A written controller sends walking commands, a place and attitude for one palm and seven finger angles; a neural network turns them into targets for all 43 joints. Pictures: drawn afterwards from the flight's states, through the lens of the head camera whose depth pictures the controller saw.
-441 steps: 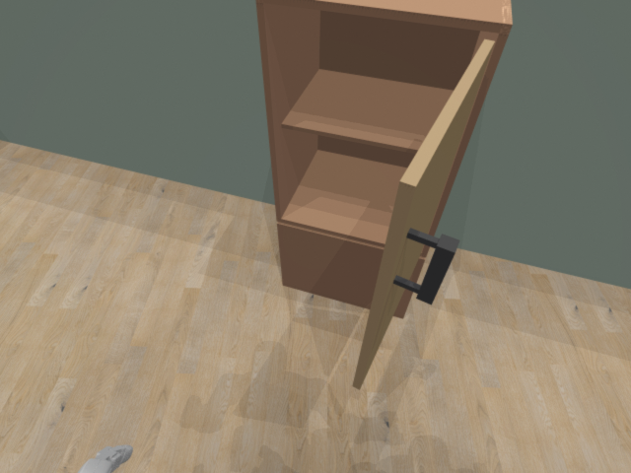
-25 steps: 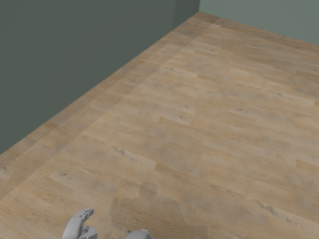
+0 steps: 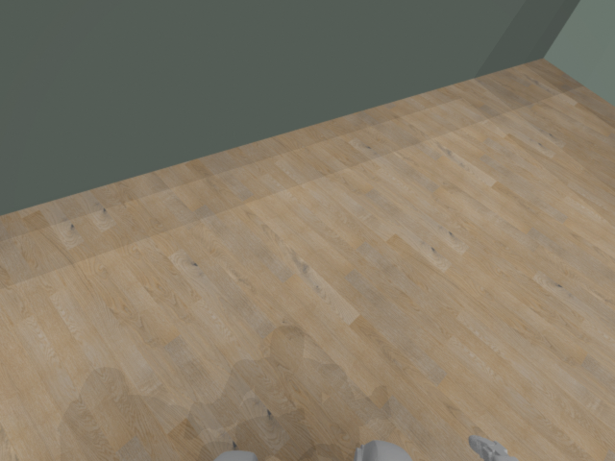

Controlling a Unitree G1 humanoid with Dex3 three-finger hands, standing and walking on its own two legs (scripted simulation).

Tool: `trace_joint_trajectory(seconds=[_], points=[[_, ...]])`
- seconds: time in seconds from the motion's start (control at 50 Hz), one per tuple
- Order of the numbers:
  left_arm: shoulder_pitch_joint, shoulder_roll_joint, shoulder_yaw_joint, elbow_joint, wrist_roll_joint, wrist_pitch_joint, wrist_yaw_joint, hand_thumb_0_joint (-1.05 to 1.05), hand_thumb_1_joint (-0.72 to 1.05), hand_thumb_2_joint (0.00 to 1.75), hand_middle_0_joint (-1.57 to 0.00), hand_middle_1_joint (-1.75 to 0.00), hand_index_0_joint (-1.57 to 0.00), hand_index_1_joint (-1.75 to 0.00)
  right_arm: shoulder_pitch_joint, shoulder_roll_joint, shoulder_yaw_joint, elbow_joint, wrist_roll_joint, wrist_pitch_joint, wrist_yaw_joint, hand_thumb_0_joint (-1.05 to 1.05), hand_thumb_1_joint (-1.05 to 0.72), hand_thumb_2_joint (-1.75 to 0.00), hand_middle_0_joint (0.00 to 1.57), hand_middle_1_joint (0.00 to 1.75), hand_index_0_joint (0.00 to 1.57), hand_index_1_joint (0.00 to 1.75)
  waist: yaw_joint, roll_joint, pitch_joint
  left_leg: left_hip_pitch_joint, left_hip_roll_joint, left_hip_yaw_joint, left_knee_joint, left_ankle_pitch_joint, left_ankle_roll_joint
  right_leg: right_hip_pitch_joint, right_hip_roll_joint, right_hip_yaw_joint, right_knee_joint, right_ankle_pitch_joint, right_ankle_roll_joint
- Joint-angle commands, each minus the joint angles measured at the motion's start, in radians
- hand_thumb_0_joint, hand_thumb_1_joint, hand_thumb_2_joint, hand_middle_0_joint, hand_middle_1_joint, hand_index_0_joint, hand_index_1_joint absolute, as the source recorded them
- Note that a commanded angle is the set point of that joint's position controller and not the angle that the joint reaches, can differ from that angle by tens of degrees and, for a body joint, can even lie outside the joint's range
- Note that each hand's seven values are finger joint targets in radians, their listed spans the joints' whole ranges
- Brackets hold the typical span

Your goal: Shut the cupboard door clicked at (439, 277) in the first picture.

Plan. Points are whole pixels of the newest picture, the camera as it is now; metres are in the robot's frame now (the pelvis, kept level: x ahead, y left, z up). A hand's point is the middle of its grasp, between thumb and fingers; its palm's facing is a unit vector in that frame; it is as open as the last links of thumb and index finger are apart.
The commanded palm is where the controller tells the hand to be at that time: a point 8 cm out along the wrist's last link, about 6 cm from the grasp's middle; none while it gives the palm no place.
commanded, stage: walk to a spot facing it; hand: left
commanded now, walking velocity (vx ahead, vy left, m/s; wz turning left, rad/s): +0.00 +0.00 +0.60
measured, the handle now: out of the picture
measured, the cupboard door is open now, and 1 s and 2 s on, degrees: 80 80 80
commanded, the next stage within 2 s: none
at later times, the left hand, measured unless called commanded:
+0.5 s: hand out of the picture +0.06 +0.18 -0.13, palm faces +0.29 -0.91 -0.29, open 7.4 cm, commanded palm none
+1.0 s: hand out of the picture -0.09 +0.25 -0.17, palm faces +0.60 -0.77 -0.22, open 7.4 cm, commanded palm none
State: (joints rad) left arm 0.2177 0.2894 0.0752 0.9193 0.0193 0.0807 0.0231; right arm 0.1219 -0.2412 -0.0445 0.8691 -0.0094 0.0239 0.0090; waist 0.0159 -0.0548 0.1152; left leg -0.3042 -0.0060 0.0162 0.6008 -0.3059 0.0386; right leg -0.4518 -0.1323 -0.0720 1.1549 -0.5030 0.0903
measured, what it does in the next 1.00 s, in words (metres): steps on the spot, turning left: right foot, then left foot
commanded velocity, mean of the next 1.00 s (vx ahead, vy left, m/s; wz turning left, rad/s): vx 0.20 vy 0.00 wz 0.53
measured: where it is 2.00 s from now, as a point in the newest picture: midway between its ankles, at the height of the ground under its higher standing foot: (193, 383)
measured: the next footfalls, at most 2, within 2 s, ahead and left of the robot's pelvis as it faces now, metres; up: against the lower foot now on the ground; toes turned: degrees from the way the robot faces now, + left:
right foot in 0.38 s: +0.07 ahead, -0.15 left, +0.00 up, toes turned +12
left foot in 0.84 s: +0.02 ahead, +0.17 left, +0.00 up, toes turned +39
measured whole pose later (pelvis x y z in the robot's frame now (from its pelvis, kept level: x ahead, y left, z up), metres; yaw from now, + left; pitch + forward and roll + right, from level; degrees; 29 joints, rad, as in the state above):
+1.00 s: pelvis +0.04 +0.08 +0.01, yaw +35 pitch -1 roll -1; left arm 0.31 0.27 0.08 1.02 0.03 0.03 -0.02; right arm 0.18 -0.21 -0.03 0.91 -0.02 -0.04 0.01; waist 0.03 -0.05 0.05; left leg -0.22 -0.01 0.08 0.53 -0.30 0.06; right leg -0.47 -0.17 -0.10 1.18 -0.35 0.07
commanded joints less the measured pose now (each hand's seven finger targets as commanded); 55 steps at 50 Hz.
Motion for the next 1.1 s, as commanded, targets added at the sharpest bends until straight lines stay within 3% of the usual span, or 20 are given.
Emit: trace_joint_trajectory(seconds=[0.0, 0.18, 0.3, 0.32, 0.34, 0.36, 0.38, 0.44, 0.48, 0.6, 0.7, 0.74, 0.78, 0.8, 0.82, 0.84, 0.86, 0.9, 0.96, 1.08], points=[[-0.017, 0.065, 0.017, -0.098, -0.003, -0.048, -0.012, 0.0, 0.9, 0.9, -0.2, -0.3, -0.2, -0.3, 0.063, -0.191, -0.052, -0.044, -0.006, -0.018, -0.025, 0.0, -0.9, -0.9, 0.2, 0.3, 0.2, 0.3, -0.033, 0.212, -0.184, 0.204, 0.211, -0.22, -0.213, 0.639, 0.098, -0.097, 0.015, 0.06, 0.039, 0.112, 0.013], [-0.111, 0.047, 0.01, -0.152, -0.007, -0.049, -0.003, 0.0, 0.9, 0.9, -0.2, -0.3, -0.2, -0.3, 0.1, -0.198, -0.067, -0.04, -0.015, -0.006, -0.018, 0.0, -0.9, -0.9, 0.2, 0.3, 0.2, 0.3, -0.057, 0.208, -0.135, 0.138, 0.215, -0.396, -0.245, 0.408, 0.145, -0.05, 0.06, 0.081, -0.204, 0.076, 0.016], [0.004, 0.044, 0.011, -0.141, -0.02, -0.076, 0.004, 0.0, 0.9, 0.9, -0.2, -0.3, -0.2, -0.3, 0.055, -0.189, -0.078, -0.056, -0.011, 0.002, -0.015, 0.0, -0.9, -0.9, 0.2, 0.3, 0.2, 0.3, -0.001, 0.19, -0.206, 0.017, 0.135, -0.434, -0.117, 0.461, 0.088, 0.272, 0.12, 0.052, -0.644, 0.237, -0.011], [0.046, 0.077, 0.018, -0.134, -0.017, -0.086, 0.008, 0.0, 0.9, 0.9, -0.2, -0.3, -0.2, -0.3, 0.063, -0.159, -0.075, -0.061, -0.002, 0.001, -0.013, 0.0, -0.9, -0.9, 0.2, 0.3, 0.2, 0.3, 0.019, 0.13, -0.23, -0.08, 0.086, -0.401, -0.05, 0.321, 0.039, 0.417, 0.06, 0.098, -0.787, 0.325, -0.021], [0.063, 0.172, 0.037, -0.136, 0.001, -0.098, 0.016, 0.0, 0.9, 0.9, -0.2, -0.3, -0.2, -0.3, 0.095, -0.082, -0.064, -0.071, 0.008, -0.002, -0.007, 0.0, -0.9, -0.9, 0.2, 0.3, 0.2, 0.3, 0.026, -0.149, -0.26, -0.269, -0.043, -0.221, 0.161, -0.036, -0.05, 0.575, -0.207, 0.34, -0.881, 0.363, -0.101], [0.052, 0.223, 0.041, -0.146, 0.004, -0.093, 0.017, 0.0, 0.9, 0.9, -0.2, -0.3, -0.2, -0.3, 0.091, -0.093, -0.069, -0.089, 0.001, 0.003, -0.009, 0.0, -0.9, -0.9, 0.2, 0.3, 0.2, 0.3, 0.024, -0.227, -0.241, -0.314, -0.092, -0.123, 0.394, -0.304, -0.091, 0.467, -0.4, 0.493, -0.879, 0.493, -0.222], [0.027, 0.191, 0.032, -0.152, -0.001, -0.087, 0.02, 0.0, 0.9, 0.9, -0.2, -0.3, -0.2, -0.3, 0.076, -0.123, -0.078, -0.084, -0.008, 0.012, -0.007, 0.0, -0.9, -0.9, 0.2, 0.3, 0.2, 0.3, 0.011, -0.111, -0.195, -0.289, -0.043, -0.149, 0.539, -0.278, -0.081, 0.351, -0.379, 0.406, -0.868, 0.46, -0.259], [-0.071, 0.096, 0.008, -0.156, -0.003, -0.092, 0.011, 0.0, 0.9, 0.9, -0.2, -0.3, -0.2, -0.3, 0.092, -0.113, -0.077, -0.031, -0.021, 0.034, 0.015, 0.0, -0.9, -0.9, 0.2, 0.3, 0.2, 0.3, -0.036, -0.113, -0.083, -0.312, 0.016, -0.092, 0.676, -0.094, -0.097, 0.262, -0.213, 0.211, -0.891, 0.268, -0.186], [-0.035, 0.081, 0.004, -0.132, 0.0, -0.104, 0.008, 0.0, 0.9, 0.9, -0.2, -0.3, -0.2, -0.3, 0.087, -0.097, -0.07, -0.025, -0.024, 0.031, 0.03, 0.0, -0.9, -0.9, 0.2, 0.3, 0.2, 0.3, -0.028, -0.117, -0.074, -0.328, 0.032, -0.052, 0.656, -0.036, -0.105, 0.296, -0.189, 0.137, -0.909, 0.219, -0.159], [0.129, 0.104, 0.015, -0.041, 0.01, -0.123, 0.004, 0.0, 0.9, 0.9, -0.2, -0.3, -0.2, -0.3, -0.055, -0.081, -0.055, -0.053, -0.019, 0.019, 0.048, 0.0, -0.9, -0.9, 0.2, 0.3, 0.2, 0.3, 0.046, -0.135, -0.037, -0.367, 0.074, 0.014, 0.427, -0.038, -0.107, 0.424, -0.232, 0.072, -0.955, 0.153, -0.164], [0.146, 0.131, 0.029, -0.01, 0.017, -0.127, -0.005, 0.0, 0.9, 0.9, -0.2, -0.3, -0.2, -0.3, -0.095, -0.051, -0.036, -0.07, -0.01, -0.001, 0.06, 0.0, -0.9, -0.9, 0.2, 0.3, 0.2, 0.3, 0.052, -0.151, -0.043, -0.215, 0.078, 0.087, 0.156, -0.075, -0.079, 0.385, -0.268, -0.032, -0.918, 0.186, -0.16], [0.138, 0.151, 0.037, 0.0, 0.018, -0.126, -0.009, 0.0, 0.9, 0.9, -0.2, -0.3, -0.2, -0.3, -0.056, -0.053, -0.035, -0.062, -0.009, -0.012, 0.059, 0.0, -0.9, -0.9, 0.2, 0.3, 0.2, 0.3, 0.034, -0.149, -0.062, -0.108, 0.065, 0.116, 0.086, -0.098, -0.063, 0.351, -0.286, -0.06, -0.868, 0.22, -0.154], [0.112, 0.155, 0.041, 0.011, 0.01, -0.124, -0.017, 0.0, 0.9, 0.9, -0.2, -0.3, -0.2, -0.3, 0.101, -0.094, -0.049, -0.024, -0.015, -0.027, 0.049, 0.0, -0.9, -0.9, 0.2, 0.3, 0.2, 0.3, -0.054, -0.04, -0.146, 0.16, 0.012, 0.157, -0.084, -0.025, -0.046, 0.268, -0.243, -0.149, -0.648, 0.283, -0.109], [0.11, 0.114, 0.034, 0.001, 0.002, -0.121, -0.025, 0.0, 0.9, 0.9, -0.2, -0.3, -0.2, -0.3, 0.249, -0.185, -0.072, 0.023, -0.017, -0.039, 0.037, 0.0, -0.9, -0.9, 0.2, 0.3, 0.2, 0.3, -0.128, 0.164, -0.239, 0.401, 0.087, 0.021, -0.184, -0.048, -0.009, 0.127, -0.163, -0.204, -0.332, 0.285, -0.064], [0.062, 0.036, 0.013, -0.067, -0.008, -0.116, -0.04, 0.0, 0.9, 0.9, -0.2, -0.3, -0.2, -0.3, 0.365, -0.315, -0.104, 0.053, -0.021, -0.049, 0.022, 0.0, -0.9, -0.9, 0.2, 0.3, 0.2, 0.3, -0.181, 0.488, -0.239, 0.528, 0.372, -0.46, -0.29, -0.005, 0.088, -0.244, 0.009, -0.174, -0.003, -0.141, 0.012], [-0.037, 0.046, 0.004, -0.107, -0.002, -0.108, -0.036, 0.0, 0.9, 0.9, -0.2, -0.3, -0.2, -0.3, 0.395, -0.333, -0.1, 0.078, -0.01, -0.045, 0.004, 0.0, -0.9, -0.9, 0.2, 0.3, 0.2, 0.3, -0.189, 0.362, -0.224, 0.505, 0.442, -0.525, -0.347, 0.023, 0.143, -0.337, -0.003, -0.012, 0.082, -0.126, -0.012], [-0.057, 0.062, 0.01, -0.093, -0.002, -0.106, -0.033, 0.0, 0.9, 0.9, -0.2, -0.3, -0.2, -0.3, 0.329, -0.286, -0.085, 0.067, -0.007, -0.041, -0.002, 0.0, -0.9, -0.9, 0.2, 0.3, 0.2, 0.3, -0.154, 0.229, -0.172, 0.387, 0.422, -0.46, -0.369, -0.133, 0.139, -0.299, -0.055, 0.022, 0.089, -0.039, -0.028], [-0.028, 0.046, 0.018, -0.037, 0.006, -0.106, -0.04, 0.0, 0.9, 0.9, -0.2, -0.3, -0.2, -0.3, 0.183, -0.189, -0.052, 0.024, -0.011, -0.057, -0.015, 0.0, -0.9, -0.9, 0.2, 0.3, 0.2, 0.3, -0.091, 0.228, -0.063, 0.198, 0.323, -0.356, -0.382, -0.081, 0.102, -0.241, -0.072, 0.042, 0.092, 0.117, -0.026], [0.078, 0.021, 0.007, 0.018, 0.012, -0.101, -0.05, 0.0, 0.9, 0.9, -0.2, -0.3, -0.2, -0.3, 0.144, -0.131, -0.029, 0.036, -0.006, -0.086, -0.019, 0.0, -0.9, -0.9, 0.2, 0.3, 0.2, 0.3, -0.026, 0.196, -0.069, 0.166, 0.244, -0.211, -0.393, 0.144, 0.096, -0.158, -0.049, 0.025, 0.035, 0.24, -0.014], [-0.009, -0.002, -0.008, 0.001, 0.009, -0.102, -0.044, 0.0, 0.9, 0.9, -0.2, -0.3, -0.2, -0.3, 0.255, -0.092, -0.028, 0.108, 0.003, -0.103, -0.024, 0.0, -0.9, -0.9, 0.2, 0.3, 0.2, 0.3, -0.032, 0.135, -0.043, 0.294, 0.236, -0.166, -0.403, 0.386, 0.134, -0.26, -0.032, 0.019, -0.081, 0.327, 0.006]])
